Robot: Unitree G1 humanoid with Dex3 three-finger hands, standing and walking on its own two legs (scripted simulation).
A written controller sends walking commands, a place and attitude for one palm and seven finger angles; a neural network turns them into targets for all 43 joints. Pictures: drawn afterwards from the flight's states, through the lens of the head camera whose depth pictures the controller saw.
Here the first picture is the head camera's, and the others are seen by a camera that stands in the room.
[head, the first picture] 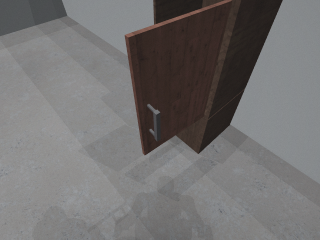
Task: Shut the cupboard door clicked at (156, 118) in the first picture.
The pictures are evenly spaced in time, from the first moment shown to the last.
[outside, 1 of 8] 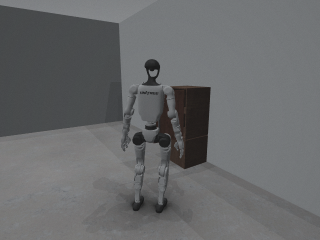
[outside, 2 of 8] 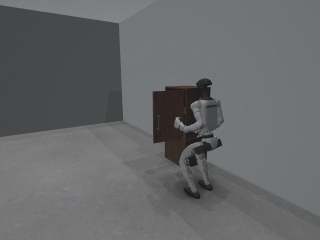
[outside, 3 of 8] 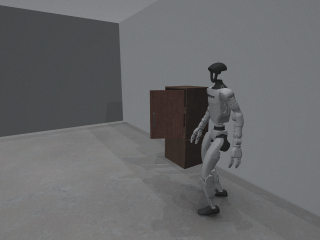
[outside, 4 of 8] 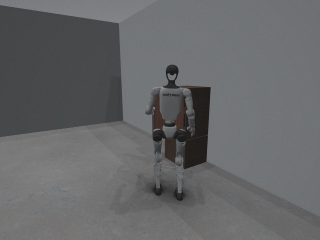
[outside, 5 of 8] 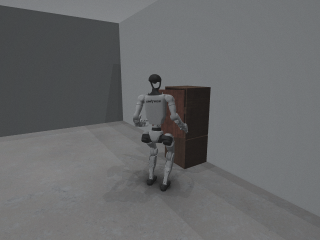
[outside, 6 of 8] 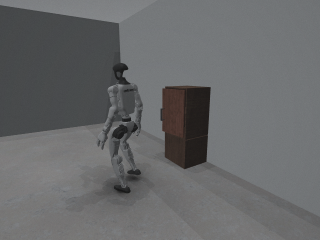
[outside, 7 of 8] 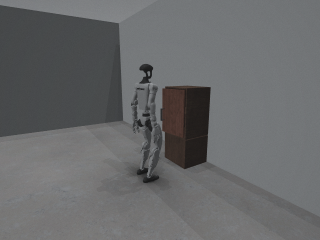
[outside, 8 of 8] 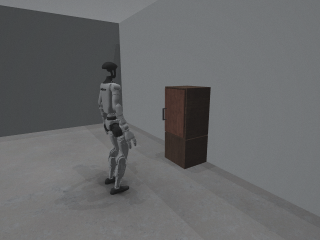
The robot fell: no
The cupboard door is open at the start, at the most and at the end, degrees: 85 85 0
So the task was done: yes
